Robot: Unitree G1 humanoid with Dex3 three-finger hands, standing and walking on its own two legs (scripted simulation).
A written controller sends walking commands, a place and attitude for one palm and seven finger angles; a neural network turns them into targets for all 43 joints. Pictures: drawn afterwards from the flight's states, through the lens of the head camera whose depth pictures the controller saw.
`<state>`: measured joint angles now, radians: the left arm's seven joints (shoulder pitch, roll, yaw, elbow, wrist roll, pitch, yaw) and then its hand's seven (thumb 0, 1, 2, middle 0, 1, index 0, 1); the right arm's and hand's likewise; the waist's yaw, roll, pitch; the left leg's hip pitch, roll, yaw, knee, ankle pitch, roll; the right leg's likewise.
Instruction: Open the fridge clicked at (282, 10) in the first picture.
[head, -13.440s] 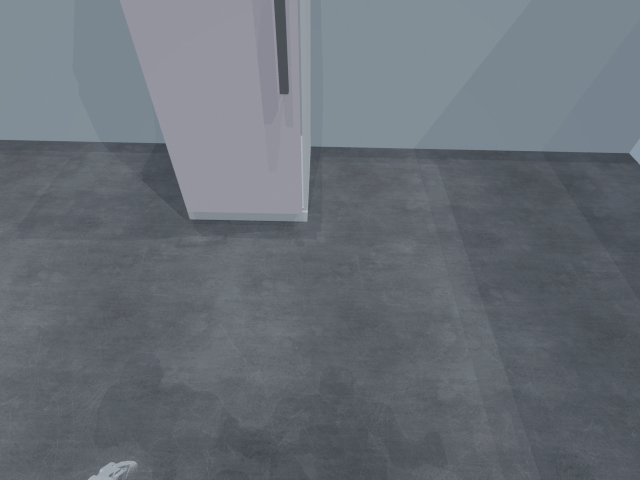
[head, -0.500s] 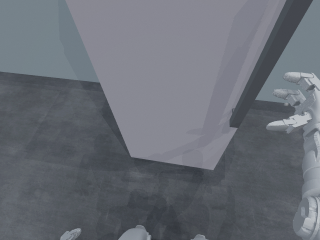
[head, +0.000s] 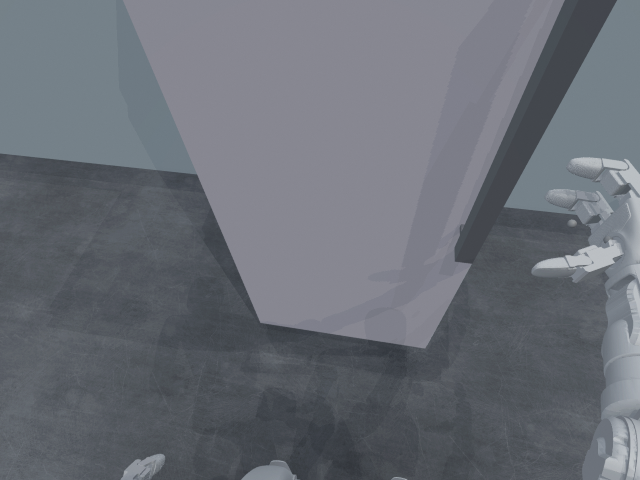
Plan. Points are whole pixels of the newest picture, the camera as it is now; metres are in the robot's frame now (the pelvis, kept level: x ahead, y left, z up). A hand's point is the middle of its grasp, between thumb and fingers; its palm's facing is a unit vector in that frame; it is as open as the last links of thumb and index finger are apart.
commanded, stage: move the hooked fingers beside the handle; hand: right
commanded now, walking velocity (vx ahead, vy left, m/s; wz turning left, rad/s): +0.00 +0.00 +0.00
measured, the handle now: (514, 134) +0.49 -0.17 +0.16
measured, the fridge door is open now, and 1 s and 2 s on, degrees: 0 0 0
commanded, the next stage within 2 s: feel for the door with the fingertips in 0.30 s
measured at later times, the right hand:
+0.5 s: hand (555, 217) +0.43 -0.24 +0.09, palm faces +0.05 +1.00 +0.01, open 14.0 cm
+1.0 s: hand (536, 212) +0.43 -0.21 +0.09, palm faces +0.10 +1.00 -0.01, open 14.0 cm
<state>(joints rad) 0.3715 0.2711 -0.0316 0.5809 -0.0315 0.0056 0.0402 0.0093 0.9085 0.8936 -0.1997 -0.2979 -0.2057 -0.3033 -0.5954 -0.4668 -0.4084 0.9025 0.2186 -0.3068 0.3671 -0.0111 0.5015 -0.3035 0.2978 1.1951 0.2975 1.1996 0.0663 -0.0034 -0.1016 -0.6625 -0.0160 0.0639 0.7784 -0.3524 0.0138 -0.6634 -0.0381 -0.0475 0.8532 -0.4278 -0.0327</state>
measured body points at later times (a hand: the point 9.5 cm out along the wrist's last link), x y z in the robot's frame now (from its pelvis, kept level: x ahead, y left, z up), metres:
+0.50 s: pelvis -0.01 +0.00 +0.00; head +0.07 -0.02 +0.44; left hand +0.05 +0.26 -0.11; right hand +0.42 -0.29 +0.09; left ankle +0.01 +0.12 -0.70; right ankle -0.01 -0.09 -0.70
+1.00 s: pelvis -0.01 +0.01 +0.00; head +0.06 +0.00 +0.44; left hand +0.07 +0.27 -0.11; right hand +0.42 -0.27 +0.10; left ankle +0.01 +0.12 -0.70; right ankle -0.01 -0.09 -0.70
